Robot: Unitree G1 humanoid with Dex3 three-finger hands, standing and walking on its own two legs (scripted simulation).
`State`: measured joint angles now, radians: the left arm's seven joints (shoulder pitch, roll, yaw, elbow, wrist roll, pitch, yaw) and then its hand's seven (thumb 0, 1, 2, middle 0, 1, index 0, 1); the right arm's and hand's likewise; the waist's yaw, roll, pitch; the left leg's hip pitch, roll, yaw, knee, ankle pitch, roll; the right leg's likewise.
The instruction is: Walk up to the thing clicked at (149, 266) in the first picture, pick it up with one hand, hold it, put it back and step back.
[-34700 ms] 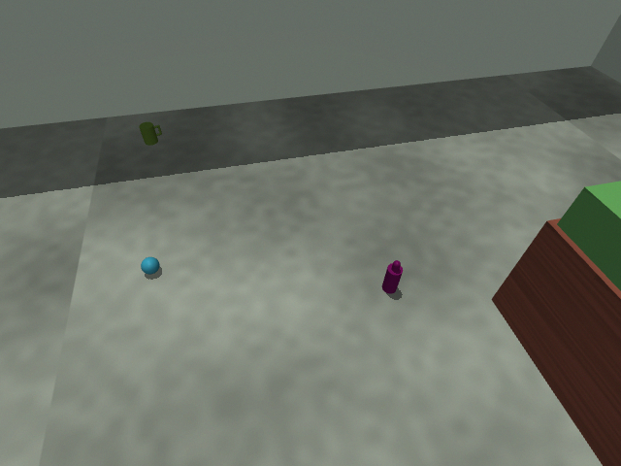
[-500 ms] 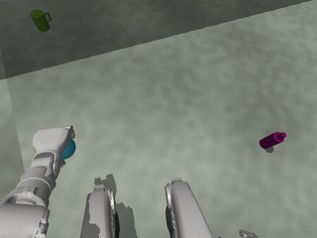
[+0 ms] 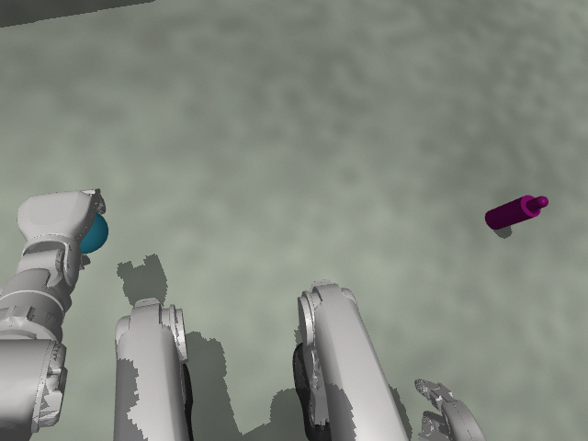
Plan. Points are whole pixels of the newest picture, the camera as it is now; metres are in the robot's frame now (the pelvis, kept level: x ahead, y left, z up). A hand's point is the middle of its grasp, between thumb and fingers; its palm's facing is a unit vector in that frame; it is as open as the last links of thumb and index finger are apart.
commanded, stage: crouch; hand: left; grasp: from above
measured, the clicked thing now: (82, 231) +0.43 +0.25 -0.19
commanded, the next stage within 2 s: lower in 0.58 s
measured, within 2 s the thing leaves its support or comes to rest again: neither
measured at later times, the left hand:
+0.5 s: hand (91, 245) +0.42 +0.26 -0.24, palm faces -0.47 -0.04 -0.88, open 9.4 cm
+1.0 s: hand (101, 250) +0.43 +0.26 -0.30, palm faces -0.49 -0.06 -0.87, open 9.4 cm
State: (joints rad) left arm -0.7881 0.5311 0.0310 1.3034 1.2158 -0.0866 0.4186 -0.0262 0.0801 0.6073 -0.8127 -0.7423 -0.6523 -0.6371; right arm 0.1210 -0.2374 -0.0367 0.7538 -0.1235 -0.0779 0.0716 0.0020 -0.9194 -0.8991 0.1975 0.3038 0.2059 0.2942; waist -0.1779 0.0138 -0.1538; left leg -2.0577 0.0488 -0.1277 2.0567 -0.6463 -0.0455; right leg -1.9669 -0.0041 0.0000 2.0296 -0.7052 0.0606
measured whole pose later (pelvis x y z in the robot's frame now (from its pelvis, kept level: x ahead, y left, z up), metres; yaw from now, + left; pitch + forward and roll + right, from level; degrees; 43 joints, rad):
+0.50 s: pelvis -0.01 +0.00 -0.07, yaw -1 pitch +34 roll -5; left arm -0.86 0.60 0.07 1.39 1.24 -0.14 0.42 -0.02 0.10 0.58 -0.80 -0.75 -0.64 -0.64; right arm 0.14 -0.25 -0.02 0.78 -0.14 -0.07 0.11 0.00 -0.92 -0.90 0.20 0.30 0.21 0.29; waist -0.20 0.01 -0.09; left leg -2.24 0.04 -0.16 2.27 -0.64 -0.05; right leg -2.15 0.02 0.01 2.24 -0.70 0.07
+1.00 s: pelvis -0.01 +0.00 -0.11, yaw -3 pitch +33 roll -6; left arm -0.90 0.66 0.11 1.50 1.27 -0.20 0.47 -0.02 0.10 0.54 -0.83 -0.70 -0.67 -0.62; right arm 0.12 -0.26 0.03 0.79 -0.17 -0.08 0.14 0.00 -0.92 -0.90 0.20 0.30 0.21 0.29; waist -0.23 -0.02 -0.03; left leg -2.33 0.03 -0.19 2.39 -0.64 -0.06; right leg -2.23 0.04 0.00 2.35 -0.70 0.07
